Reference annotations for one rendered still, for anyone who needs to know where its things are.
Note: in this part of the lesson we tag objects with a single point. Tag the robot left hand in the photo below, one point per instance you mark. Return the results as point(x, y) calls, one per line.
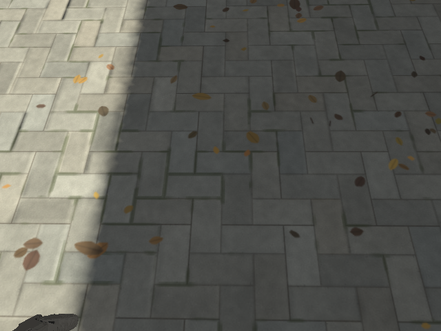
point(53, 322)

